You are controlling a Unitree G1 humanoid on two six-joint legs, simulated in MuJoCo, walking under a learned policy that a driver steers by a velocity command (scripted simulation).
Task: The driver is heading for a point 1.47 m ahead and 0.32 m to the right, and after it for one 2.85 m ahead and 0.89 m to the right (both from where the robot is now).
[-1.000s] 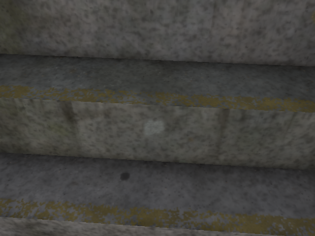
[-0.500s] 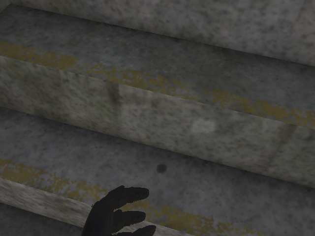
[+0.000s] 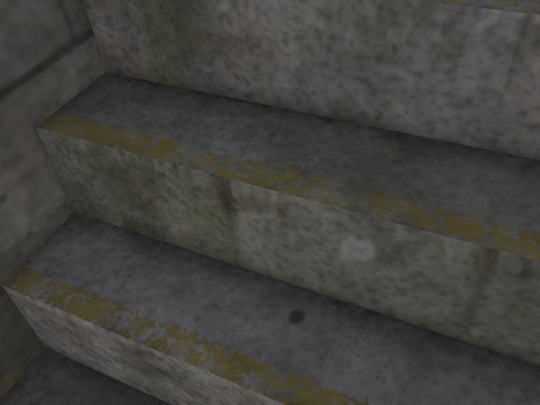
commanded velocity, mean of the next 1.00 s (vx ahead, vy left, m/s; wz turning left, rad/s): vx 0.50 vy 0.00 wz -0.01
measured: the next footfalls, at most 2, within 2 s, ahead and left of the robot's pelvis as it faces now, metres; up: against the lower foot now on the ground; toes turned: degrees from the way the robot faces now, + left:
left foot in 0.24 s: -0.04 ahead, +0.08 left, -0.23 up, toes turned +7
right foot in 0.46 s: -0.24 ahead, -0.10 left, -0.24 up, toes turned -2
